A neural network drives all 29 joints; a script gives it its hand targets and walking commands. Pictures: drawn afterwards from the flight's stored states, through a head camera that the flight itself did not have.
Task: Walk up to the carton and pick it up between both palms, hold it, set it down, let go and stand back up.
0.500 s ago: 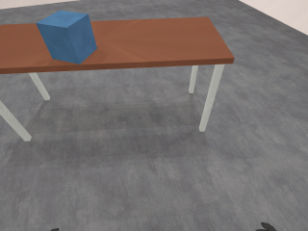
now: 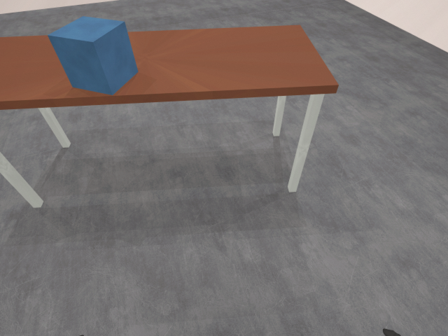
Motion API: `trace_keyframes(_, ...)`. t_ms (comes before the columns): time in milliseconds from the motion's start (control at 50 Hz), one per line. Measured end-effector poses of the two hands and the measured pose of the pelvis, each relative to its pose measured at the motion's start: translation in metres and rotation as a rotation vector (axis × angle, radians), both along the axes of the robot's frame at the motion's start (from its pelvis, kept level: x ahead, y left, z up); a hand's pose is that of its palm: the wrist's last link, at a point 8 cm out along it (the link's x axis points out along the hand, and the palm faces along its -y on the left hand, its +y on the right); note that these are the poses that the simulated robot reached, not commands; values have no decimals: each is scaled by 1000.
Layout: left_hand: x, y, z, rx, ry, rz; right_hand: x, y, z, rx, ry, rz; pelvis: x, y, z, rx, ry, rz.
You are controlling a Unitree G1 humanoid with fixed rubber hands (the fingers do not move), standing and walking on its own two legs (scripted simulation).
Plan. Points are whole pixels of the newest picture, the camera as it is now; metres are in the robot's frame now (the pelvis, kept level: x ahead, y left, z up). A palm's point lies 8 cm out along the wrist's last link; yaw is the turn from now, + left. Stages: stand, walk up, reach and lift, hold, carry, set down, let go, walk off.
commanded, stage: walk up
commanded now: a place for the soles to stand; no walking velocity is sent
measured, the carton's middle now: (97, 55) +1.03 +0.48 +0.02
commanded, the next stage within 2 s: none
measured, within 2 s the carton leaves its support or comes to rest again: neither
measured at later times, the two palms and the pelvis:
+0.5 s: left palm out of the picture +0.12 +0.49 -0.11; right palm (324, 288) +0.24 -0.18 -0.11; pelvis +0.10 +0.13 -0.03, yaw +8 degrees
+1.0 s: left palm out of the picture +0.19 +0.57 -0.06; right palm (258, 205) +0.45 -0.07 -0.12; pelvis +0.24 +0.22 -0.03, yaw +12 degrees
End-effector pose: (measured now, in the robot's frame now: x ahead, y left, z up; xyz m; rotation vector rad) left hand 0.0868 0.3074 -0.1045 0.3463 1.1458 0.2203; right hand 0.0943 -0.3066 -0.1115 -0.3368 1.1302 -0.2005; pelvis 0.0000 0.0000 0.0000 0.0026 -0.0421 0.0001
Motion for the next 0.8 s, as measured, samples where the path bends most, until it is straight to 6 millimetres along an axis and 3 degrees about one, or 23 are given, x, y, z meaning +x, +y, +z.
trace_keyframes(80,-3,15,7,39,-57,18,5,-6,0,-4,6,45,2,4,-5,-13,11,28)
trace_keyframes(180,-31,64,22,142,-52,81,29,-3,3,-10,-8,86,14,22,-10,-36,9,62)
trace_keyframes(240,-42,96,28,191,-45,109,53,11,4,-6,-22,116,26,37,-14,-49,0,89)
trace_keyframes(320,-41,138,25,222,-38,134,98,47,4,0,-60,170,46,66,-22,-57,-3,121)
trace_keyframes(380,-29,168,11,218,-25,140,133,80,3,-6,-110,196,63,93,-33,-31,-6,131)
trace_keyframes(420,-15,179,1,198,-14,132,146,99,3,-12,-146,199,73,109,-37,-5,-12,129)
trace_keyframes(520,43,178,1,123,-60,81,142,125,7,0,-125,137,101,132,-25,-7,-5,144)
trace_keyframes(600,81,180,7,100,-87,42,137,130,5,-13,-75,121,126,145,-21,17,-2,145)
trace_keyframes(660,102,184,12,111,-84,27,145,133,-4,-4,-51,117,146,152,-23,30,0,139)
trace_keyframes(720,116,194,15,156,-90,39,170,139,-20,13,-49,136,169,157,-32,21,0,136)
trace_keyframes(800,115,215,27,222,-112,116,221,166,-31,46,-51,208,196,166,-35,-14,-1,163)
